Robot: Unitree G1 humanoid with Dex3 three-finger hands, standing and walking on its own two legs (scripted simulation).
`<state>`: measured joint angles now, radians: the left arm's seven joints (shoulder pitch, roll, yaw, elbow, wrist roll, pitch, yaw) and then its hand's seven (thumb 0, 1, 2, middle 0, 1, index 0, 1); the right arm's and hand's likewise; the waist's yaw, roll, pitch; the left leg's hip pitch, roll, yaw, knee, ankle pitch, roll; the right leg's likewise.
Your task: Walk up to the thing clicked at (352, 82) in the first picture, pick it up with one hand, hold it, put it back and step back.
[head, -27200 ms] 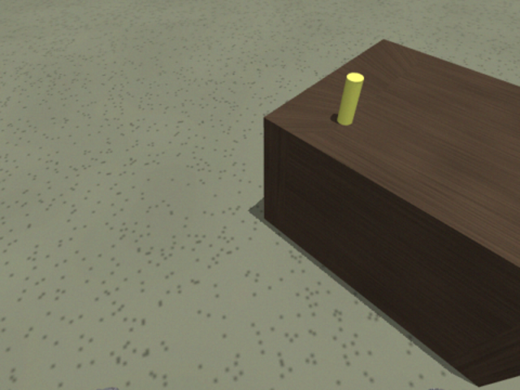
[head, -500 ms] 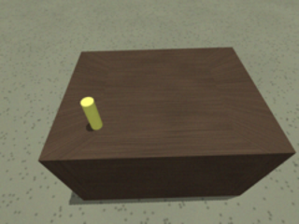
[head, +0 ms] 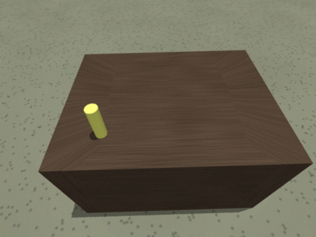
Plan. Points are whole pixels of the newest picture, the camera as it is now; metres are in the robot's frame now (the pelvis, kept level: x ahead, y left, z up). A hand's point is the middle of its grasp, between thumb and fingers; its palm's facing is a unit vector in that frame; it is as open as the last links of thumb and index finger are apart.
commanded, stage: stand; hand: left
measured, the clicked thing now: (96, 122) +0.52 +0.26 -0.10
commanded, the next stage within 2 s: step back in 0.22 s
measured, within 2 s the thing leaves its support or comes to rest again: neither
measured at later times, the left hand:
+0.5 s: hand out of the picture +0.05 +0.27 -0.17, palm faces -0.02 -0.92 -0.39, open 7.4 cm
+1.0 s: hand out of the picture -0.02 +0.30 -0.18, palm faces -0.06 -0.94 -0.34, open 7.4 cm
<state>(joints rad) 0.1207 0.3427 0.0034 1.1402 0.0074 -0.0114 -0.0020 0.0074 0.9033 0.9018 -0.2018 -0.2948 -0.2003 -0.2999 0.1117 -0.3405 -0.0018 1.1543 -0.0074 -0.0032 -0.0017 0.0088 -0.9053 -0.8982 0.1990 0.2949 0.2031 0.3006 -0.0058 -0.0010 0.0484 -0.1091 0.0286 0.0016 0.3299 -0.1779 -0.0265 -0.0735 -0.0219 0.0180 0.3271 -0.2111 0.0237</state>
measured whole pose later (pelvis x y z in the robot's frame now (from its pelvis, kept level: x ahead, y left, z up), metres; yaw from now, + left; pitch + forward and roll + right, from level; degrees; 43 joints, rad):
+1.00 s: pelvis -0.14 +0.05 -0.02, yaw -2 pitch -2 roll -1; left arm 0.10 0.38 0.06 0.86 0.01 0.06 0.01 0.01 0.90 0.90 -0.20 -0.29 -0.20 -0.30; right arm 0.16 -0.34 -0.05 0.91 -0.02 0.04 -0.03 0.01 -0.90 -0.90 0.20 0.30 0.21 0.30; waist -0.02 -0.05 0.20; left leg -0.23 -0.03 0.02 0.56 -0.30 0.05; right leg -0.40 0.10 0.14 0.99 -0.46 0.00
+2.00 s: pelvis -0.43 +0.02 -0.03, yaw -5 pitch -2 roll +0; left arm 0.23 0.42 0.08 0.87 0.02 0.07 -0.01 0.01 0.91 0.90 -0.20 -0.29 -0.20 -0.30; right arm 0.07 -0.37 -0.04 0.79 -0.03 0.03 -0.01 0.01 -0.90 -0.90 0.20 0.30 0.21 0.30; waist 0.04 -0.04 0.19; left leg -0.41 0.07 0.04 0.62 -0.18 -0.01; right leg -0.24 0.01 0.07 0.74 -0.46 0.03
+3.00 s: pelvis -0.66 -0.02 -0.02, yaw +1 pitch -3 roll +1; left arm 0.24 0.40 0.05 0.97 0.03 -0.02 -0.01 0.01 0.90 0.90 -0.21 -0.30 -0.20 -0.30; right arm 0.19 -0.37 -0.06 0.99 -0.03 0.02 0.03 0.01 -0.91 -0.90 0.20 0.29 0.20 0.30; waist 0.04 -0.01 0.08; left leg -0.25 -0.02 -0.02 0.59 -0.29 0.00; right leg -0.22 -0.05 0.03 0.65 -0.38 0.01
